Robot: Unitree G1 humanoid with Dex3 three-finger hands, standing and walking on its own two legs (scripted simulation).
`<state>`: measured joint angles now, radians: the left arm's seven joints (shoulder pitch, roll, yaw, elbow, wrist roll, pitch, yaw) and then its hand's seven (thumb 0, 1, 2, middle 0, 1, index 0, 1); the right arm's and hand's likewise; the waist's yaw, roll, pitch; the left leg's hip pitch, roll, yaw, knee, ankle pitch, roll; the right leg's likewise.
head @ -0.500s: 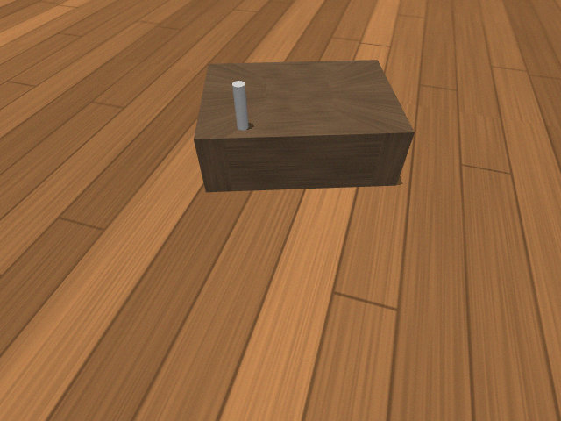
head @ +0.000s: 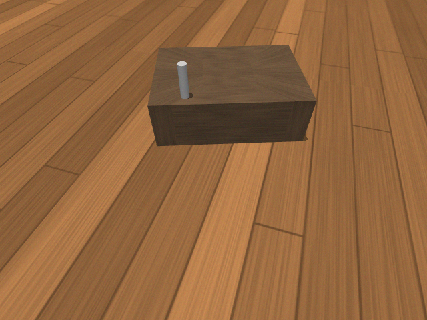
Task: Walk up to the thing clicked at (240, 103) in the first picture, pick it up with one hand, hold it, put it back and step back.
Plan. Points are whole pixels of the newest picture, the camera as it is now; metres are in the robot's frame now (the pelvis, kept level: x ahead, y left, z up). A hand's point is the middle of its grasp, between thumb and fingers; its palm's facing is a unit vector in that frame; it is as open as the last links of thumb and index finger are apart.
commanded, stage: stand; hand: left
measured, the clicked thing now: (183, 80) +1.38 +0.18 -0.35
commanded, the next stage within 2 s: walk up in 0.62 s
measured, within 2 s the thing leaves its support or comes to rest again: neither
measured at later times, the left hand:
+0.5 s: hand out of the picture +0.07 +0.25 -0.16, palm faces -0.01 -0.94 -0.34, open 7.4 cm
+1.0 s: hand out of the picture +0.15 +0.24 -0.14, palm faces +0.03 -0.91 -0.42, open 7.4 cm
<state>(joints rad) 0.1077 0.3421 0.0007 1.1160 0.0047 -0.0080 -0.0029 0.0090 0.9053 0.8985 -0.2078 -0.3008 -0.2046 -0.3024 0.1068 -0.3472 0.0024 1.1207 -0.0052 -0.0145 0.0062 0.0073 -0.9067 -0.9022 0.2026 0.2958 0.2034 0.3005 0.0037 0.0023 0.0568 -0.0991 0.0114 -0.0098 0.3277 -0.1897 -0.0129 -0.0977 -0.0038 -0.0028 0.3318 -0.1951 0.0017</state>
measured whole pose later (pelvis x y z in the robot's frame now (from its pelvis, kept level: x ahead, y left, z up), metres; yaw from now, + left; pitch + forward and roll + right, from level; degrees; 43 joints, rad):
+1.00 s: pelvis +0.09 -0.06 -0.01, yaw +1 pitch -3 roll +0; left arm 0.25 0.42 0.09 0.95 0.03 -0.07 -0.06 0.01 0.91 0.90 -0.21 -0.30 -0.20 -0.30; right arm 0.28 -0.45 -0.09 1.03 -0.02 -0.02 0.05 0.01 -0.91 -0.90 0.20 0.30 0.20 0.30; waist 0.02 0.05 0.04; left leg -0.34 0.00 -0.08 1.01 -0.42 0.04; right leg -0.19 -0.02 -0.08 0.53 -0.29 -0.02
